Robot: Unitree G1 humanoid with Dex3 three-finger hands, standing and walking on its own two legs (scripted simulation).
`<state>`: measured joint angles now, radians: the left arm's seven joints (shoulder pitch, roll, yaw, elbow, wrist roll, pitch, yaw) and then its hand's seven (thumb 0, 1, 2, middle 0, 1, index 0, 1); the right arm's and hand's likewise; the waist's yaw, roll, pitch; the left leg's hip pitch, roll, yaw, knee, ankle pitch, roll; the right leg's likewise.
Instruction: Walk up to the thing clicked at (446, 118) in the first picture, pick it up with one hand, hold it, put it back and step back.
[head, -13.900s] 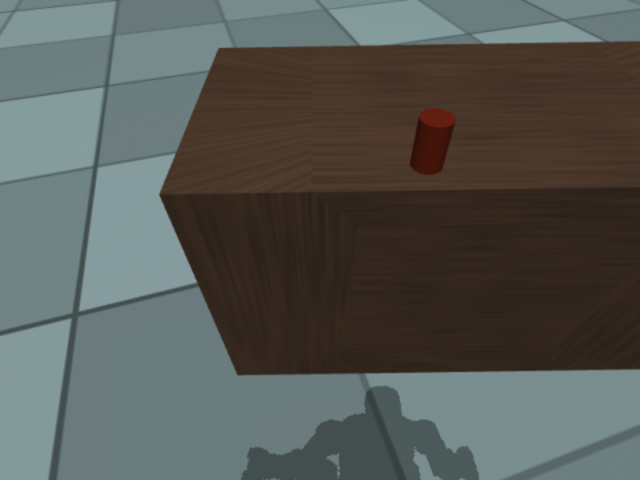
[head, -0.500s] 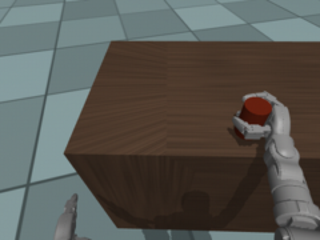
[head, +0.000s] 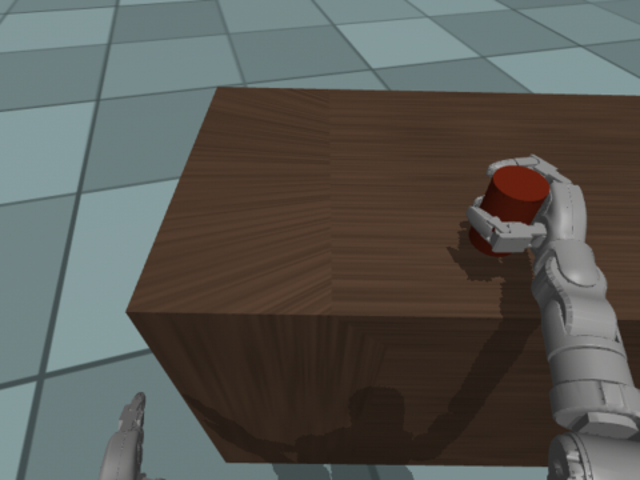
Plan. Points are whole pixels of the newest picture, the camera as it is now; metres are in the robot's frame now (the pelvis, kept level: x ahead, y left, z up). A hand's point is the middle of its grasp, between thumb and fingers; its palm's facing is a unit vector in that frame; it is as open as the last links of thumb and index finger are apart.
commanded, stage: settle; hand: right
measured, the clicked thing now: (505, 213) +0.41 -0.19 +0.15
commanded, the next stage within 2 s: lift in 0.10 s
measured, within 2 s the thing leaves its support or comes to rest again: neither
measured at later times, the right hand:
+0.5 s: hand (520, 194) +0.40 -0.19 +0.19, palm faces +0.16 +0.99 -0.03, open 8.6 cm
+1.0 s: hand (569, 176) +0.34 -0.19 +0.26, palm faces +0.15 +0.99 -0.04, open 8.6 cm
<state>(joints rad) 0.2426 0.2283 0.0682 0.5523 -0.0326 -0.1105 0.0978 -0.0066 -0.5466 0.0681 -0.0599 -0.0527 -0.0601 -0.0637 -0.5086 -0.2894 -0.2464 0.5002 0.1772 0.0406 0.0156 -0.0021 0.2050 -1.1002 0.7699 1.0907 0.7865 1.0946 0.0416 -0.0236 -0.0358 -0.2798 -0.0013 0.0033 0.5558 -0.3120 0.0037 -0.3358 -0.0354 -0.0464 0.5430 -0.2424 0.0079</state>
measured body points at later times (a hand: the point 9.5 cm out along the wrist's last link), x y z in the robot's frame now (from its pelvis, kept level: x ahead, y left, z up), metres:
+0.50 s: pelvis +0.00 +0.00 +0.00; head -0.01 +0.01 +0.45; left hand +0.16 +0.25 -0.08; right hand +0.38 -0.24 +0.19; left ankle -0.01 +0.12 -0.73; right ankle +0.02 -0.13 -0.73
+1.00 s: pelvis -0.01 +0.00 +0.00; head -0.04 +0.03 +0.45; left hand +0.16 +0.26 -0.08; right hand +0.33 -0.24 +0.26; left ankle -0.01 +0.12 -0.73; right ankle +0.02 -0.13 -0.73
